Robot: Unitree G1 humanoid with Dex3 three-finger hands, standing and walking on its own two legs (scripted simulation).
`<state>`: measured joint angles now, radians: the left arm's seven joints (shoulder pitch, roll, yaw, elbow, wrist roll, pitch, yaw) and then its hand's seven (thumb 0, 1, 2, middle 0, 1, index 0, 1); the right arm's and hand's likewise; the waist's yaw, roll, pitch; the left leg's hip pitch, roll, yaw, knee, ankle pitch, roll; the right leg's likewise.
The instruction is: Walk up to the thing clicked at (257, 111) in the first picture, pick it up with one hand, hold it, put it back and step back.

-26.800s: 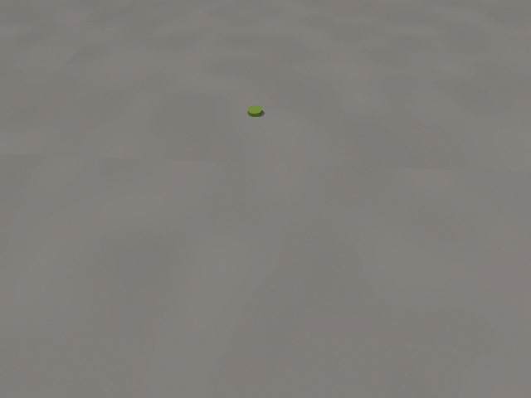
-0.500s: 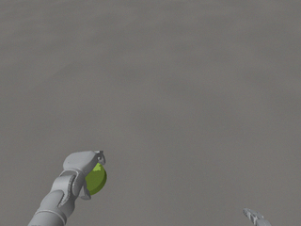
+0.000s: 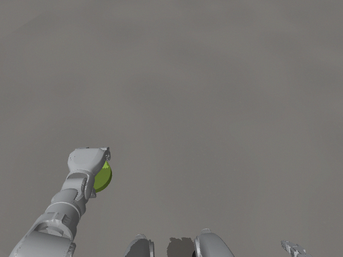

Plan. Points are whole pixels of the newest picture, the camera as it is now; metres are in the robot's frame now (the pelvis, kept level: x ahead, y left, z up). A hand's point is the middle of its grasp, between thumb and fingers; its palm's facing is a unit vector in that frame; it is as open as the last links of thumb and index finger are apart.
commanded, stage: crouch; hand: left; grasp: from above
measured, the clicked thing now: (93, 174) +0.38 +0.22 -0.13
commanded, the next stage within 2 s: lower in 1.40 s
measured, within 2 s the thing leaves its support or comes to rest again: neither
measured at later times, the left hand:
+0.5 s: hand (115, 185) +0.41 +0.21 -0.34, palm faces -0.45 +0.02 -0.89, open 11.6 cm
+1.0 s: hand (120, 187) +0.44 +0.21 -0.46, palm faces -0.45 +0.00 -0.89, open 11.6 cm
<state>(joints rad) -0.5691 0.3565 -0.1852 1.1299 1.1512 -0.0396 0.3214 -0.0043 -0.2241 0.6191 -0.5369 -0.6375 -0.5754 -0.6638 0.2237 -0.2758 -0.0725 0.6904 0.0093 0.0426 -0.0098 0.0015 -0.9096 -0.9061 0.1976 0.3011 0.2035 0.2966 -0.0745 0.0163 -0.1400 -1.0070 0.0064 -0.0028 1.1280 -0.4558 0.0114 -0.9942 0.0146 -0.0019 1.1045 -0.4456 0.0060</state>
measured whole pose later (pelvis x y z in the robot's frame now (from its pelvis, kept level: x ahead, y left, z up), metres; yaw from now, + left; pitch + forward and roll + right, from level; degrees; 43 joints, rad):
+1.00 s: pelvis -0.04 +0.00 -0.29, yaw -4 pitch +38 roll -5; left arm -0.97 0.59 0.03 1.42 1.23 -0.12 0.42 0.01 -0.22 0.67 -0.49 -0.67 -0.54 -0.70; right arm 0.17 -0.25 0.00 0.74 -0.12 -0.06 0.12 0.00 -0.91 -0.90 0.20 0.30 0.20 0.30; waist -0.24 0.02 -0.12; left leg -2.17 0.01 -0.06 2.19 -0.69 0.01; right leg -2.13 0.02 -0.07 2.13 -0.68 0.00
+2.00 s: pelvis -0.05 +0.00 -0.37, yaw -8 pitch +33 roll -9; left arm -1.04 0.77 0.11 1.60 1.28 -0.17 0.52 0.00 -0.20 0.57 -0.52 -0.64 -0.58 -0.66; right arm 0.17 -0.30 0.12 0.73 -0.19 -0.12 0.17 0.00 -0.92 -0.90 0.20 0.30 0.20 0.30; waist -0.32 -0.03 0.04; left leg -2.36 0.02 -0.14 2.48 -0.70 0.01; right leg -2.30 0.03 -0.14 2.36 -0.65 0.00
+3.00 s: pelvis -0.05 +0.01 -0.38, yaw -13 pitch +28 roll -13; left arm -1.09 0.96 0.13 1.78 1.29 -0.18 0.66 0.01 -0.22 0.63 -0.52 -0.65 -0.58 -0.67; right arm 0.14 -0.34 0.27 0.69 -0.25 -0.26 0.30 0.00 -0.92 -0.90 0.20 0.30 0.20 0.30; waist -0.41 -0.12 0.17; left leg -2.35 0.02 -0.22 2.56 -0.73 0.01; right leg -2.26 0.06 -0.21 2.38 -0.64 0.02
